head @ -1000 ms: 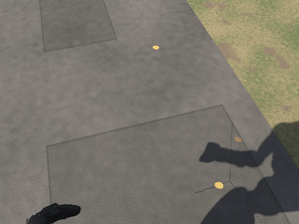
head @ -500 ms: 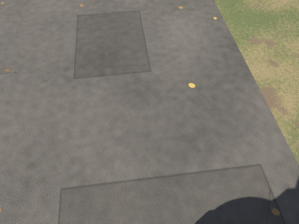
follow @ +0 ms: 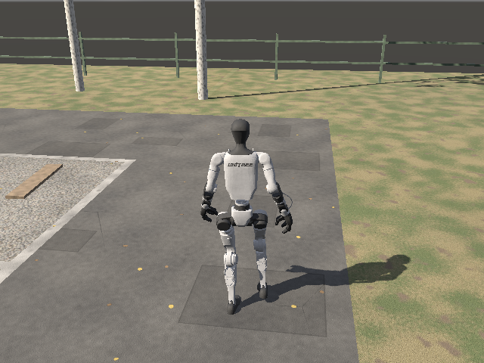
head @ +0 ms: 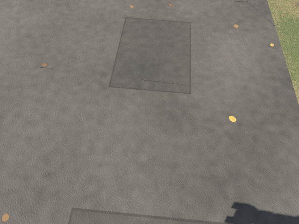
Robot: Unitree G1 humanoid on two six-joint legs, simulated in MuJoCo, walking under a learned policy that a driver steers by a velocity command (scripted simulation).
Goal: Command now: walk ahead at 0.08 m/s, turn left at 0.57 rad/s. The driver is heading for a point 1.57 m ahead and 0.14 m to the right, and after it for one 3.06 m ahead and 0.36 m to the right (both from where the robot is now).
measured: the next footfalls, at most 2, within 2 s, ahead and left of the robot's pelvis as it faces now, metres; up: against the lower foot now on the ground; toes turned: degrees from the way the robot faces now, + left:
right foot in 0.12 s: +0.14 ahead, -0.12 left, +0.00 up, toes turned +10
left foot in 0.52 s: +0.04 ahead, +0.08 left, +0.00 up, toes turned +6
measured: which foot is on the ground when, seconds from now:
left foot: down 0.00-0.12, up 0.14-0.50, down 0.52-1.00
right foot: up 0.00-0.10, down 0.12-1.00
